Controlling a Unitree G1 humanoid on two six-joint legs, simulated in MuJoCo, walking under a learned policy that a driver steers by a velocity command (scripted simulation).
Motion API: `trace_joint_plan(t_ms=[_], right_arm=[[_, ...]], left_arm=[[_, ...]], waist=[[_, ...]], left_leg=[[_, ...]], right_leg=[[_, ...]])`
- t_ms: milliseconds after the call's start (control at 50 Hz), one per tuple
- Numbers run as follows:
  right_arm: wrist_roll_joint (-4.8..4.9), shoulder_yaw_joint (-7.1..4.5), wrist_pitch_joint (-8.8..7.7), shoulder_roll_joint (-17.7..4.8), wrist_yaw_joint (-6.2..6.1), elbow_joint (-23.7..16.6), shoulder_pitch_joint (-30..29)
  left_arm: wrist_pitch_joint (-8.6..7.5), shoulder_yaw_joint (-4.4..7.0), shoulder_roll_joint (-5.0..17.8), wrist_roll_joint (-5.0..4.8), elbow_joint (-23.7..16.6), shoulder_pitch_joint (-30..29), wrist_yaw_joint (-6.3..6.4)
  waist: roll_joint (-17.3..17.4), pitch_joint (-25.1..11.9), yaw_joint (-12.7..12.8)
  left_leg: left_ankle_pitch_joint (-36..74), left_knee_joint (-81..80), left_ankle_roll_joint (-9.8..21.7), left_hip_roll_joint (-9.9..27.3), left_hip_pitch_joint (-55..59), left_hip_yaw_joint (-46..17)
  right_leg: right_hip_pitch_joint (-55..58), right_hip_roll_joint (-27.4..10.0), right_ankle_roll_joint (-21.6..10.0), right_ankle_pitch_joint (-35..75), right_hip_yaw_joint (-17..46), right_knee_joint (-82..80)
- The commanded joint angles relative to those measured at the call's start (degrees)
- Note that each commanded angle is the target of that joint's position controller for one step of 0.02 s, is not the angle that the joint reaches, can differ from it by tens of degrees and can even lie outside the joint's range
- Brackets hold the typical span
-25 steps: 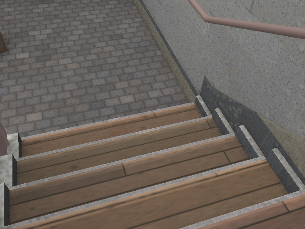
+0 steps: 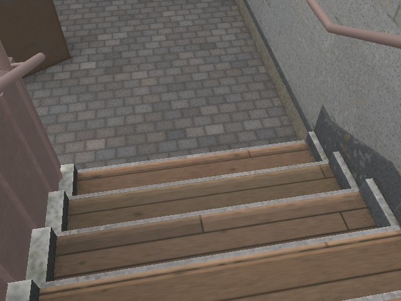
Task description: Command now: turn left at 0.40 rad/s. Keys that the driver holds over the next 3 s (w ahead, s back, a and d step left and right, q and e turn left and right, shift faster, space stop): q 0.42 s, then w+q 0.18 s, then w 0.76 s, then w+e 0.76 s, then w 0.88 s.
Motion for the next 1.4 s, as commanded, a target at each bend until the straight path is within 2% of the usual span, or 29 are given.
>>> trace_joint_plan(t_ms=[20, 80, 160, 180, 200, 220, 280, 340, 480, 560, 600, 620, 680, 700, 720, 740, 820, 880, 940, 1020, 1120, 1180, 1200, 1240, 1280, 1320, 1360, 1380, 1400], right_arm=[[-0.86, 0.91, -0.9, 0.47, 1.96, -5.31, 1.01], [-0.2, 0.82, -1.1, 0.42, 4.91, -5.94, 1.3], [1.25, -2.66, -1.68, -5.48, 3.1, -2.15, 9.86], [-0.59, -4.74, -3.24, -12.7, 1.39, -0.42, 15.63], [-3.03, -5.55, -5.05, -18.32, 2.17, -2.55, 20.68], [-4.71, -4.56, -5.55, -13.65, 4.16, -1.8, 18.55], [2.97, -3.27, -3.69, -9.17, 6.74, -5.2, -2.84], [-1.41, -2.18, -3.08, -7.54, 5.53, -6.7, -4.25], [1.71, -1.38, -4.64, -7.69, 4.77, -3.1, 10.11], [1.33, -1.14, -5.95, -8.67, 5.31, -4.97, 6.05], [-1.06, -0.6, -6.03, -8.41, 4.69, -7.12, -0.64], [1.61, -1.44, -5.94, -10.85, 5.05, -7.09, 0.17], [1.38, -1.54, -4.83, -10.03, 5.92, -6.38, -0.07], [0.32, -0.55, -5.42, -6.22, 6.18, -6.5, -0.17], [-0.14, 0.77, -6.0, 0.37, 7.03, -6.57, 4.44], [-0.58, 0.28, -6.42, -2.45, 6.38, -9.05, 2.1], [-2.32, 1.21, -3.51, -3.29, 4.23, -4.88, 1.74], [-3.29, 2.73, -2.66, -2.9, 8.34, -3.74, 0.55], [-3.18, 3.0, -2.95, -4.71, 7.61, -5.65, -8.89], [-4.38, 3.62, -2.07, -5.55, 7.39, -8.42, -10.87], [-1.8, 3.74, -2.03, -4.79, 7.27, -10.71, -19.52], [-1.77, -1.23, -4.02, -13.68, 5.93, 2.95, 19.59], [-2.27, -1.27, -3.56, -15.13, 6.59, 5.32, 28.0], [-0.95, -0.93, -3.81, -12.82, 6.35, 4.6, 24.14], [-0.9, 2.99, -4.25, -1.2, 6.11, -0.18, 6.91], [-1.72, 5.39, -5.31, 3.82, 4.77, -2.25, -1.71], [-0.9, 3.61, -5.85, -3.04, 4.69, -0.1, 4.14], [6.04, -0.55, -4.2, -12.69, 2.64, 2.95, 7.18], [-2.64, 3.48, -6.38, -2.3, 3.17, 0.01, 9.31]], left_arm=[[-1.75, 1.72, 6.33, -1.01, -4.42, -2.31, 0.48], [-1.63, 3.74, 11.66, 1.14, -6.9, -2.72, 0.98], [-1.89, 3.78, 11.03, 1.34, -6.64, -1.09, 0.02], [-2.21, 1.56, 2.7, 0.95, -9.44, 1.6, -0.52], [-2.49, 0.46, 1.53, -2.63, -15.38, -0.31, 0.41], [-1.27, 0.27, 2.89, -4.93, -15.69, -7.62, 0.8], [0.31, 1.28, 8.9, -0.44, -13.86, -1.42, 1.45], [1.06, -1.19, 5.63, -0.52, -12.55, 5.1, -0.29], [4.33, -4.14, 4.67, 2.62, -12.67, -0.33, -2.06], [2.72, -4.87, 4.15, 0.82, -14.35, -6.53, -3.91], [1.31, -5.08, 3.77, 2.86, -11.15, 3.62, -4.44], [1.3, -5.37, 3.16, 1.4, -13.88, -1.36, -4.57], [-0.04, -6.54, 2.02, -0.94, -11.43, 5.58, -3.46], [-0.88, -5.61, 4.11, -0.03, -9.49, 13.69, -2.89], [-1.76, -3.83, 11.82, 1.15, -7.43, 21.07, -3.41], [-1.26, -2.9, 12.98, 4.38, -6.68, 23.84, -5.47], [-0.3, -5.88, -2.71, 1.86, -6.21, 9.04, -6.6], [-0.83, -5.69, 0.12, 3.13, -4.9, 6.74, -4.41], [-2.98, -6.57, 0.88, 1.97, -1.45, 15.7, -3.06], [-1.83, -7.09, 5.52, 1.72, 0.32, 13.54, -6.38], [-1.26, -5.36, 9.28, -0.16, 4.09, 18.15, -5.11], [0.08, -5.22, 7.55, 3.5, 6.55, 16.94, -9.31], [0.18, -6.41, -0.97, 1.19, 7.17, 24.73, -10.29], [-1.58, -6.15, 4.88, -1.15, -3.86, 6.33, -10.39], [-2.38, -5.76, 7.14, 0.71, -4.33, 1.52, -7.52], [-1.14, -6.21, 5.02, 2.83, -2.15, 2.06, -7.41], [0.04, -6.35, 4.13, 2.81, -0.79, 4.37, -8.12], [3.56, -6.42, 1.16, -0.95, 0.38, 10.57, -6.59], [0.85, -7.56, 3.12, 3.92, -1.61, 4.38, -9.08]], waist=[[-3.53, -2.46, -1.16], [-5.31, -1.67, -1.34], [-2.75, -3.78, -3.63], [14.94, -7.02, -3.07], [13.32, -9.56, -6.11], [3.5, -1.07, -10.56], [4.51, -4.17, 1.13], [0.09, -4.61, 2.08], [5.76, -1.09, -5.87], [8.66, -1.12, -7.69], [8.08, -1.97, -2.59], [4.37, 0.2, -3.92], [2.8, -1.17, -2.25], [-0.29, -3.0, 0.8], [-12.33, -4.32, 0.08], [-7.84, 0.78, 2.11], [-2.32, -0.33, -3.68], [-0.98, 1.6, -3.2], [1.22, 0.46, 1.77], [-3.1, 6.27, -1.15], [-3.65, 9.09, 4.66], [3.86, -0.03, -10.04], [14.69, -16.13, -8.02], [8.81, -9.05, -13.9], [-2.46, 1.92, -6.37], [-0.17, 6.19, -0.2], [2.48, 0.53, -0.26], [5.03, -2.84, 3.41], [-3.46, -0.01, -2.99]], left_leg=[[4.9, 4.56, -2.36, 4.2, -2.85, 1.15], [12.88, -8.06, -1.87, 4.14, 5.18, 7.53], [29.73, -32.03, -0.37, 0.0, 22.16, 5.08], [66.71, -33.85, 11.46, 9.9, 33.34, -9.41], [69.12, -38.92, 26.53, 24.76, 38.31, -33.49], [62.06, -41.74, 25.72, 24.08, 33.01, -30.94], [52.8, -37.1, 20.0, 16.68, 12.85, -15.62], [49.5, -35.8, 18.79, 11.37, 0.37, -13.49], [2.44, -40.48, 18.35, 11.51, 13.32, -27.73], [-3.32, -42.18, 20.0, 9.79, 8.13, -30.59], [5.1, -37.72, 18.07, 6.49, -3.81, -27.59], [1.36, -40.04, 20.72, 7.33, 0.44, -27.31], [7.27, -30.27, 21.52, 6.24, -1.23, -30.1], [9.04, -19.35, 18.7, 3.94, -9.31, -27.36], [3.99, 0.99, 10.65, -8.04, -25.96, -14.26], [0.41, 9.75, 8.25, -9.29, -45.91, -17.48], [26.27, 9.88, 3.49, 2.47, -39.04, -10.2], [46.01, 3.22, 3.19, 6.78, -29.17, -6.85], [64.11, -19.56, 2.43, 7.86, -25.17, -3.28], [57.19, -20.4, 3.02, 5.66, -4.25, 1.83], [40.26, -38.09, 2.62, 4.78, -5.85, 4.12], [53.12, -35.53, 8.06, 6.2, 39.97, 5.91], [82.05, -21.5, 21.3, 17.41, 63.23, -6.43], [49.88, -33.84, 22.73, 22.93, 61.13, -21.24], [28.04, -43.48, 19.63, 20.68, 30.07, -18.78], [31.67, -48.51, 19.88, 16.46, 3.45, -12.1], [35.85, -42.98, 20.59, 12.65, -1.71, -8.67], [59.39, -38.7, 16.9, 14.75, 3.72, -5.56], [44.27, -35.16, 16.65, 10.54, 2.84, -3.73]], right_leg=[[0.59, -14.52, -11.32, 17.42, 9.36, -11.82], [-6.22, -12.95, -7.29, 10.74, 4.4, -9.6], [-9.48, -15.68, -3.58, 2.93, 5.53, 5.04], [-22.77, -5.29, 1.72, -23.35, -3.18, 24.54], [-35.37, 5.06, 3.51, -33.74, 7.67, 31.44], [-40.32, 7.12, 3.22, -25.7, 19.85, 33.44], [-30.35, 1.15, 5.09, -11.75, 12.81, 48.98], [-25.63, 1.71, 8.44, -0.39, 11.31, 56.89], [-34.3, -1.9, 9.66, -6.67, 11.01, 38.11], [-20.25, 1.97, 6.94, -14.97, 7.3, 22.15], [-4.67, 3.45, 4.9, -4.52, 6.18, 31.99], [-7.99, 5.33, 5.64, -18.95, 4.55, 16.15], [9.04, 5.6, 4.81, -7.41, 5.84, -0.11], [20.17, 1.39, 1.51, -5.12, 11.76, 0.47], [31.92, -12.21, -14.66, 13.37, 35.29, -3.98], [35.64, -22.52, -23.79, 17.92, 54.72, -9.16], [18.43, -8.38, -12.04, 17.91, 24.05, -4.83], [0.95, -5.19, -11.11, 11.78, 18.2, -5.15], [3.31, -3.55, -10.67, 5.68, 13.63, 0.17], [-12.84, -5.06, -11.83, -5.5, 16.6, 2.45], [10.09, -6.08, -10.89, 7.89, 21.94, 13.28], [-8.13, 0.93, -5.48, 12.43, 14.05, 49.04], [-23.32, 8.4, -0.2, -29.49, 10.7, 76.6], [-49.23, 5.32, 0.46, -25.72, 9.83, 79.83], [-40.71, -3.4, -1.94, -4.81, 14.74, 56.9], [-22.79, -8.79, -3.48, 10.28, 15.86, 31.29], [-15.87, -5.79, -0.92, 13.85, 10.9, 28.75], [-7.43, -1.92, -0.13, 18.89, 7.64, 30.98], [-19.34, -5.18, -0.57, 26.03, 11.01, 24.44]])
